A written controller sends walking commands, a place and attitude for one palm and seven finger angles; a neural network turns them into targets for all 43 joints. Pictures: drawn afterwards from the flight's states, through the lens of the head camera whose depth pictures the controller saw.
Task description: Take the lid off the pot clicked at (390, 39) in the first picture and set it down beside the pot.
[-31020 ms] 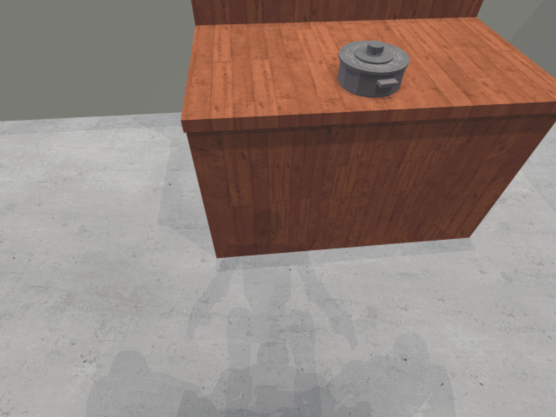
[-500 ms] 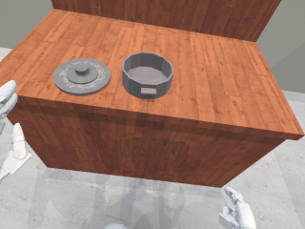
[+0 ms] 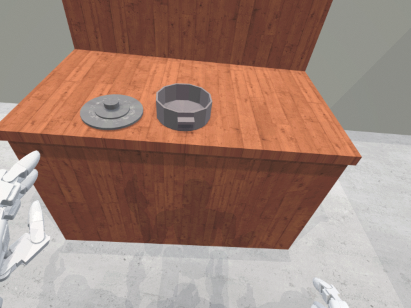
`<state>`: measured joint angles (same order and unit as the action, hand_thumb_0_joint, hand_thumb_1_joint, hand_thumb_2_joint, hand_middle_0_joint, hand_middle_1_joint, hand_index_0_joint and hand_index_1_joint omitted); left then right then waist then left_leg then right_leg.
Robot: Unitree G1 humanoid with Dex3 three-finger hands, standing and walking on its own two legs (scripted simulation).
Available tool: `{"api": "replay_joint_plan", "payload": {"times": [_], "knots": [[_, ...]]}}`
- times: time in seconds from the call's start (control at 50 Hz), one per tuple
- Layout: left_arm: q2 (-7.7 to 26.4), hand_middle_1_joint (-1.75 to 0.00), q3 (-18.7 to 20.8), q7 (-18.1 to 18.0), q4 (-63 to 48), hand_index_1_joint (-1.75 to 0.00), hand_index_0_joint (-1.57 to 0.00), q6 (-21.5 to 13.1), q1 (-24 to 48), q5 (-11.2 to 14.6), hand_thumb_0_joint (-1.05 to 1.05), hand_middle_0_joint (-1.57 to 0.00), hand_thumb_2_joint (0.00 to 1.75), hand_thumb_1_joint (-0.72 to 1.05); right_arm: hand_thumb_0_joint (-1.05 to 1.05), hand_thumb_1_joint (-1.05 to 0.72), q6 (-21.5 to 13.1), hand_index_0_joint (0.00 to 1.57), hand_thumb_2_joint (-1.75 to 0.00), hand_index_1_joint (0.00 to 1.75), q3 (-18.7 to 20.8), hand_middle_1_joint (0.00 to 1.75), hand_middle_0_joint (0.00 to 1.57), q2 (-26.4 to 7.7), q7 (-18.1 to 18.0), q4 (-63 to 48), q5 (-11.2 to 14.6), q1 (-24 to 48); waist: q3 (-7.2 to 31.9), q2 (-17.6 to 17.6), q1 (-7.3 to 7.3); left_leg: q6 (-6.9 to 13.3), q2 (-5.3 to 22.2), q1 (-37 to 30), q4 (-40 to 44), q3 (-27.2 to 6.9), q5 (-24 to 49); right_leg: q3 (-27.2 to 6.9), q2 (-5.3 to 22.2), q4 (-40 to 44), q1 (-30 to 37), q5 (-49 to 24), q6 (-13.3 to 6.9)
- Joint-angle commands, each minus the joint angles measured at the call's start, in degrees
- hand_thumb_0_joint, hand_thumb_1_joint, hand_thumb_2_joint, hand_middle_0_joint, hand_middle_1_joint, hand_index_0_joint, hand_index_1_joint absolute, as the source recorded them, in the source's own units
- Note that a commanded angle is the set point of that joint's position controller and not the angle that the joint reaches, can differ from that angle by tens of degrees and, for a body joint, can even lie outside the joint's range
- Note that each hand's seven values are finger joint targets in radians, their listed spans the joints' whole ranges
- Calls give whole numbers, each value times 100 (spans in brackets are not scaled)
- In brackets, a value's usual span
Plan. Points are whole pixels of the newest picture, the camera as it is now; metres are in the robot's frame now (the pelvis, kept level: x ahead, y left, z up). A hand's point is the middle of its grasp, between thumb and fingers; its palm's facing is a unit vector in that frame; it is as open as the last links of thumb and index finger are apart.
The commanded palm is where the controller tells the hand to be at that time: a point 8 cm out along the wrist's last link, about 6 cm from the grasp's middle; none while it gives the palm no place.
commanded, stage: stop stepping back and stand still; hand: left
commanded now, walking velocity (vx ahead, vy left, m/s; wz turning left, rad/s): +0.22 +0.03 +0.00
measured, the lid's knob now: (111, 103) +0.73 +0.33 +0.00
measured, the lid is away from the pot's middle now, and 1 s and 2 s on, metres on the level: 0.24 0.24 0.24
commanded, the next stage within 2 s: let the arm hang, fingers relaxed in 1.40 s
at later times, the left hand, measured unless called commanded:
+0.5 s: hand out of the picture +0.11 +0.30 +0.15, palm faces +0.42 -0.83 -0.35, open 7.4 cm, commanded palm +0.05 +0.34 +0.18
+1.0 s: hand out of the picture -0.02 +0.23 -0.18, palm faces +0.14 -0.98 -0.15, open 7.0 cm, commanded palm none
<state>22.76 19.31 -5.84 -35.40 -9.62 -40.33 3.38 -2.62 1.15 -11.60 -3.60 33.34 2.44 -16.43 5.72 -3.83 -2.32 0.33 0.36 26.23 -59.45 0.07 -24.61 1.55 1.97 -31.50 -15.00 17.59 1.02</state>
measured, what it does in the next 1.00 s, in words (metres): steps on the spot: left foot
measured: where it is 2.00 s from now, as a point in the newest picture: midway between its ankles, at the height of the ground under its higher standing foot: outside the picture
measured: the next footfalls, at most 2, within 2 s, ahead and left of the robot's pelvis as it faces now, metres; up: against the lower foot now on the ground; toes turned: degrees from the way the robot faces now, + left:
left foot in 0.06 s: +0.01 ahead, +0.15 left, +0.00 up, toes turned +6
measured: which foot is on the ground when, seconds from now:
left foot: up 0.00-0.04, down 0.06-1.00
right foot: down 0.00-1.00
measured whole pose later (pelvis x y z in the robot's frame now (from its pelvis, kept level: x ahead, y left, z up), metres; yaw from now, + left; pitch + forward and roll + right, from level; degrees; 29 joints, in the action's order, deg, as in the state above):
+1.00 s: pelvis -0.03 +0.05 +0.00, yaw +7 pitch +1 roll -2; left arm 12.2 1.7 -1.1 49.9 2.5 -18.1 -0.8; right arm 0.3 0.8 -10.0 -0.9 51.5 -0.8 -16.5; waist -3.3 -4.1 -0.2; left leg 1.6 -0.3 18.3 -35.6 -1.2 -18.0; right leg 3.2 0.3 -31.1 -12.8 18.9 0.5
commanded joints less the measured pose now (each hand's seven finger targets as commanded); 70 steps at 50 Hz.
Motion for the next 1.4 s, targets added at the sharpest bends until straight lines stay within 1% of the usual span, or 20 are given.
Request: {"api": "replay_joint_plan", "payload": {"times": [0.0, 0.04, 0.08, 0.12, 0.2, 0.22, 0.26, 0.28, 0.4, 0.44, 0.46, 0.48, 0.58, 0.6, 0.62, 0.68, 0.74, 0.86, 1.14, 1.38], "knots": [[953, -30, 763, -309, -1337, -30, -20, -544, 700, -13, 0, -20, 90, 90, 0, -90, -669, 20, -90, 30, 129, 30, 20, -620, -125, -1001, -42, 785, -826, 489, 41, 231, 316, -785, 3540, -72, 257, -591, 955, 563, -527, 310, -466], [923, -30, 775, -363, -1634, -30, -20, -687, 691, 51, 0, -20, 90, 90, 0, -90, -881, 20, -90, 30, 191, 30, 20, -747, -103, -1121, -60, 693, -562, 1998, 133, 462, 867, -1141, 4319, -772, 1352, 23, 13, -543, -214, -314, -115], [1132, -30, 948, -283, -1741, -30, -20, -694, 587, 22, 0, -20, 90, 90, 0, -90, -904, 20, -90, 30, 312, 30, 20, -795, -8, -1111, -16, 507, 220, 1770, 141, 615, 1141, -1993, 3591, -796, 3105, 251, -386, -985, -570, 611, 23], [1079, -30, 1011, -260, -1657, -30, -20, -604, 386, 30, 0, -20, 90, 90, 0, -90, -927, 20, -90, 30, 218, 30, 20, -670, 65, -976, -111, 677, -358, 2305, 123, 751, 1252, -1110, 4170, -1407, 1985, 117, -257, -1093, -479, 985, -13], [877, -30, 806, -228, -1127, -30, -20, -490, 266, -10, 0, -20, 90, 90, 0, -90, -907, 20, -90, 30, 202, 30, 20, -772, 131, -924, -53, 744, -355, 762, 193, 591, 899, -292, 3501, -855, 276, 26, -312, 520, 918, 209, -78], [856, -30, 768, -217, -922, -30, -20, -469, 311, -21, 0, -20, 90, 90, 0, -90, -842, 20, -90, 30, 220, 30, 20, -770, 120, -922, -56, 781, -393, 249, 187, 493, 617, 105, 2980, -587, -196, -380, -99, 829, 1154, 485, -179], [1011, -30, 847, -205, -653, -30, -20, -458, 361, -41, 0, -20, 90, 90, 0, -90, -694, 20, -90, 30, 321, 30, 20, -735, 115, -942, -55, 834, -463, -1172, 164, 198, -121, 718, 918, 125, -579, -2662, 1219, 1979, 718, 2589, -936], [945, -30, 792, -200, -640, -30, -20, -481, 514, -1, 0, -20, 90, 90, 0, -90, -619, 20, -90, 30, 366, 30, 20, -717, 104, -895, -65, 849, -654, -1174, 199, 174, -57, 748, 30, 33, -554, -2956, 1555, 2244, 273, 2809, -1210], [738, -30, 561, -254, -810, -30, -20, -503, 1029, -46, 0, -20, 90, 90, 0, -90, -527, 20, -90, 30, 19, 30, 20, -535, -79, -814, -157, 906, -871, 435, -33, 239, 152, -1527, 3249, 230, 22, -497, 577, 843, -1295, 2005, -700], [747, -30, 520, -336, -1508, -30, -20, -595, 1284, -31, 0, -20, 90, 90, 0, -90, -671, 20, -90, 30, 46, 30, 20, -713, -66, -956, -183, 901, -876, 2465, 29, 864, 1726, -1415, 5030, -2737, -1638, 55, -444, -1504, -1610, 1281, -170], [929, -30, 602, -363, -1607, -30, -20, -597, 1323, -97, 0, -20, 90, 90, 0, -90, -720, 20, -90, 30, 44, 30, 20, -567, -73, -1027, -201, 958, -869, 2102, 40, 1183, 1978, -1030, 5155, -2997, -1427, -359, -394, -2271, -1448, 1180, -167], [1005, -30, 733, -343, -1645, -30, -20, -574, 1286, -27, 0, -20, 90, 90, 0, -90, -823, 20, -90, 30, 68, 30, 20, -494, -14, -927, -183, 919, -769, 1295, 157, 1146, 1773, -868, 5044, -2639, -1093, -491, -314, -2353, -1183, 1062, -138], [862, -30, 664, -348, -1729, -30, -20, -414, 297, -100, 0, -20, 90, 90, 0, -90, -912, 20, -90, 30, -7, 30, 20, -556, 114, -864, -166, 930, -551, 1562, 258, 542, 1024, -603, 4264, -1027, 313, 36, -285, 114, 345, 124, -33], [-278, -30, -1305, 330, 3820, -30, -20, 516, 1360, -767, 0, -20, 90, 90, 0, -90, -910, 20, -90, 30, 610, 30, 20, -1589, 409, 605, -326, 1134, -587, 761, 3, 305, 562, -261, 2829, -747, 1991, -152, 232, -95, -36, -1191, -278], [-434, -30, -1340, 455, 4152, -30, -20, 851, 1270, -702, 0, -20, 90, 90, 0, -90, -586, 20, -90, 30, 546, 30, 20, -975, 430, 558, -289, 529, -38, 222, 39, 131, 554, -573, 2503, -280, 1754, -343, 454, -32, 86, -1452, -332], [-365, -30, -1413, 596, 4487, -30, -20, 914, 1879, -607, 0, -20, 90, 90, 0, -90, -223, 20, -90, 30, 368, 30, 20, -771, 456, 421, -223, 232, -73, -182, -69, 230, 494, -520, 2679, -700, 672, -168, 592, 239, -479, 225, -386], [-350, -30, -1412, 530, 5469, -30, -20, 953, 2090, -588, 0, -20, 90, 90, 0, -90, -43, 20, -90, 30, 346, 30, 20, -916, 400, 501, -358, 399, 37, -1105, 168, 392, 458, -459, 2455, -754, 2217, -199, 346, -2, 191, -872, -400], [-231, -30, -1589, 489, 7325, -30, -20, 1007, 2298, -448, 0, -20, 90, 90, 0, -90, 95, 20, -90, 30, 222, 30, 20, -857, 271, 1034, -350, 352, -545, 1422, 290, 461, 578, -757, 3398, -886, 2636, -134, 41, -10, 322, -702, -260], [-686, -30, -1783, 389, 9196, -30, -20, 928, 2093, -389, 0, -20, 90, 90, 0, -90, 242, 20, -90, 30, 185, 30, 20, -327, 154, 2031, -264, -454, -593, 226, 155, 317, 475, -1308, 3222, -464, 2063, -262, 304, 886, 611, -1195, -363], [-864, -30, -1751, 318, 9544, -30, -20, 937, 2116, -388, 0, -20, 90, 90, 0, -90, 215, 20, -90, 30, 154, 30, 20, -113, 119, 2551, -276, -520, -906, 318, 204, 312, 485, -1340, 3444, -432, 2281, -220, 276, 865, 655, -1235, -343]]}}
